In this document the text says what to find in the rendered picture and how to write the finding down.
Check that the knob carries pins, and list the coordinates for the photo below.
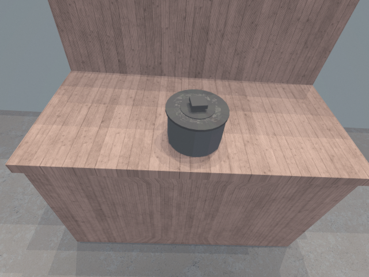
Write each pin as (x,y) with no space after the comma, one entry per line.
(198,102)

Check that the pot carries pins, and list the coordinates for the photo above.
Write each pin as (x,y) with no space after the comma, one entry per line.
(194,144)

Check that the lid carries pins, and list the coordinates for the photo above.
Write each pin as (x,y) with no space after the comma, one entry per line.
(179,111)

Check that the table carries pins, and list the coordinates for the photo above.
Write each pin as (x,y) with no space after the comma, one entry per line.
(99,153)

